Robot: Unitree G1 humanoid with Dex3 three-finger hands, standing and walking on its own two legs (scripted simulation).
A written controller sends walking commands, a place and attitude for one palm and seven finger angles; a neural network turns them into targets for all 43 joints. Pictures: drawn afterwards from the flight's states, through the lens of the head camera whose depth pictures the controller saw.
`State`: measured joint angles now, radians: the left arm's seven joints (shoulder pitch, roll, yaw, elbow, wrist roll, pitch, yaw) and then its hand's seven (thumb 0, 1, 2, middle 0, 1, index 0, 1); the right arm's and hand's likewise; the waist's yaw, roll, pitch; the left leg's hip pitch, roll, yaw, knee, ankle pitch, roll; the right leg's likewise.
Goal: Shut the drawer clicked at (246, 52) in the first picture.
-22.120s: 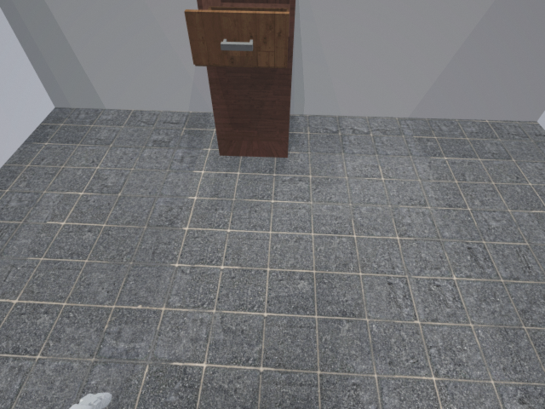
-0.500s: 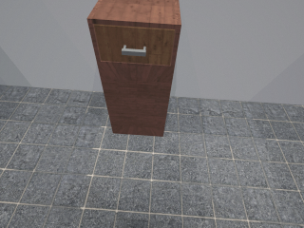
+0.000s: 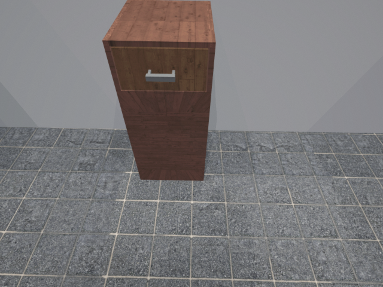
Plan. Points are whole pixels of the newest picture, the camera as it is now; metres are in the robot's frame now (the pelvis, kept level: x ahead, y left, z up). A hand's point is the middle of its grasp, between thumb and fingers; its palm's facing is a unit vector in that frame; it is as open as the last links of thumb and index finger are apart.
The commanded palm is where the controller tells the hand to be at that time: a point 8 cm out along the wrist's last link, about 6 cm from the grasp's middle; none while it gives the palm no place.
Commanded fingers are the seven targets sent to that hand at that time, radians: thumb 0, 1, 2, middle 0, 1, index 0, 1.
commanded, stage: let the arm hang, fingers relaxed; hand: left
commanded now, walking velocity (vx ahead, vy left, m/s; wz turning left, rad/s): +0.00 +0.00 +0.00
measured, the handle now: (161, 74) +0.83 +0.16 +0.00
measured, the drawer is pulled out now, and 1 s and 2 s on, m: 0.00 0.00 0.00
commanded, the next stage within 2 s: look to check the result in 0.14 s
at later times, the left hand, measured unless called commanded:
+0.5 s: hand out of the picture +0.00 +0.17 -0.17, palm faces +0.03 -0.98 -0.20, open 7.4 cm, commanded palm none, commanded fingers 0.00 0.90 0.90 -0.20 -0.30 -0.20 -0.30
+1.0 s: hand out of the picture +0.02 +0.16 -0.17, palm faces +0.02 -0.98 -0.20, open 7.4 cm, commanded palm none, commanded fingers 0.00 0.90 0.90 -0.20 -0.30 -0.20 -0.30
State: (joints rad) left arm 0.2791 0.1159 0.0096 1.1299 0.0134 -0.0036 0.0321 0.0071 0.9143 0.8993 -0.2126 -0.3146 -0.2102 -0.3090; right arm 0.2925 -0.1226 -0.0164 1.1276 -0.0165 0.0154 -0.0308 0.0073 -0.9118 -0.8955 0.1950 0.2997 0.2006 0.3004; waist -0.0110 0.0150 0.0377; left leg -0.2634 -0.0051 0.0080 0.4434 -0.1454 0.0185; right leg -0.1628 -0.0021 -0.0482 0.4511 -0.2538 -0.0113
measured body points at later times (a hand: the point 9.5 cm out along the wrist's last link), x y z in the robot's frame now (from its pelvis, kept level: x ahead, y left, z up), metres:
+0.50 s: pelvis +0.01 -0.01 +0.00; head +0.02 -0.01 +0.45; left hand +0.00 +0.22 -0.16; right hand +0.00 -0.23 -0.16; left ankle +0.06 +0.11 -0.74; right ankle +0.00 -0.11 -0.74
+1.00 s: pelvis +0.02 -0.01 +0.00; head +0.03 -0.02 +0.45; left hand +0.02 +0.21 -0.16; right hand +0.02 -0.23 -0.16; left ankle +0.06 +0.11 -0.74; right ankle +0.00 -0.11 -0.74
